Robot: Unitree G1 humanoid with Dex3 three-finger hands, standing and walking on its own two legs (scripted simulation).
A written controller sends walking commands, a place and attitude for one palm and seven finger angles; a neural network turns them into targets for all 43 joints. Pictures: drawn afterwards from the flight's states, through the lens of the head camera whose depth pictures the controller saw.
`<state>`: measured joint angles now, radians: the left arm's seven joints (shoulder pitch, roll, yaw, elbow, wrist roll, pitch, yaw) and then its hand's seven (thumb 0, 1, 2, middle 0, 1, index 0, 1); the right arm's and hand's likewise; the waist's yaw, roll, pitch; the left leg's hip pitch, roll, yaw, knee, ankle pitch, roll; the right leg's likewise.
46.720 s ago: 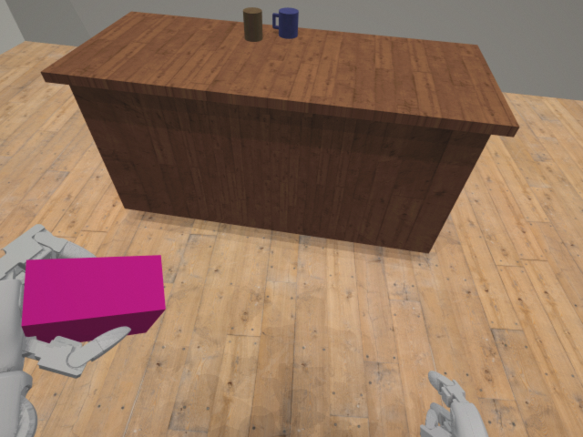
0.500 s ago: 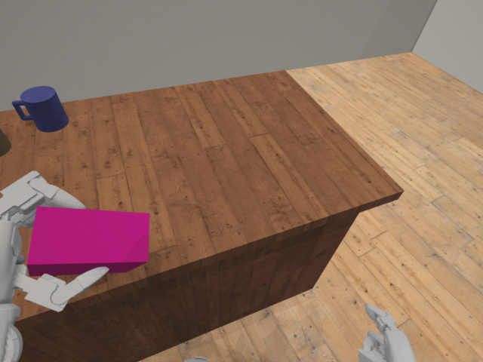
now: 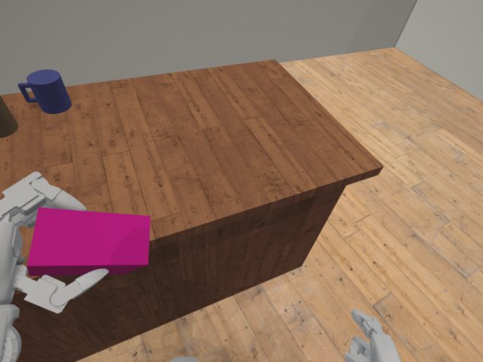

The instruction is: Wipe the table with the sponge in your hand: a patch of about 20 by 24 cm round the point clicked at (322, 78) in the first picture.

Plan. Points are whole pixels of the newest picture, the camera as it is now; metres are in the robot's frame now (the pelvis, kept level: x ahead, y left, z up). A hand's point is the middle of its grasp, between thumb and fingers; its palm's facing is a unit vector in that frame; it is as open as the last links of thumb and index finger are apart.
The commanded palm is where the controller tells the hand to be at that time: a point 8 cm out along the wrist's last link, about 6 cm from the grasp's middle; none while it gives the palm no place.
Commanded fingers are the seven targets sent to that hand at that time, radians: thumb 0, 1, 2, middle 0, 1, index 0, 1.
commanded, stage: step back with the hand held close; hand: left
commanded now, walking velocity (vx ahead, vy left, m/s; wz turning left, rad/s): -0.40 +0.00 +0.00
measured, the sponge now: (105, 246) +0.23 +0.19 +0.14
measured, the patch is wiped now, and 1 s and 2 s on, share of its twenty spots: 0.95 0.95 0.95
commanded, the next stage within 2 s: stop stepping back and stand still in 0.14 s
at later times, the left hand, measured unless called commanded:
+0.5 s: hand out of the picture +0.06 +0.21 +0.17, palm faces +0.35 -0.85 -0.40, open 10.0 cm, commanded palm +0.00 +0.26 +0.19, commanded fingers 0.00 0.10 1.30 -1.20 -1.60 -1.20 -1.60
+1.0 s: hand out of the picture -0.04 +0.22 +0.17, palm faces +0.42 -0.83 -0.36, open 10.0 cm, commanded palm -0.11 +0.26 +0.19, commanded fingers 0.00 0.10 1.30 -1.20 -1.60 -1.20 -1.60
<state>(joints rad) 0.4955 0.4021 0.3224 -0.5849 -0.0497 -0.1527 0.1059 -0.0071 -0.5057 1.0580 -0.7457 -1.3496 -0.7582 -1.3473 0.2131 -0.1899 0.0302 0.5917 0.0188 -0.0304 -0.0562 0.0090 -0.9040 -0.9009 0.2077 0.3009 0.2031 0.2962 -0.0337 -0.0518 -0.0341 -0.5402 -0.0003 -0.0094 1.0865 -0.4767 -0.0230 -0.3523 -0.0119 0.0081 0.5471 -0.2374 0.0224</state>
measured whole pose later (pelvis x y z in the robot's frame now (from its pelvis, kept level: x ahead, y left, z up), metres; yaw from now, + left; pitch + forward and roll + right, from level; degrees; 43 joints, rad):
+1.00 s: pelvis -0.26 -0.03 -0.01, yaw +2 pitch -2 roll -2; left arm 0.37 0.35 0.33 -0.38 -0.06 -0.10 0.10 -0.01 -0.51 1.06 -0.74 -1.36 -0.75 -1.35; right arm 0.28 -0.21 0.03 0.68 0.03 -0.10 -0.06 0.01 -0.90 -0.90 0.21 0.30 0.20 0.30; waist -0.02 0.08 -0.04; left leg -0.35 0.04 -0.03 0.94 -0.49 0.04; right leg -0.37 0.00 -0.09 0.64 -0.23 -0.02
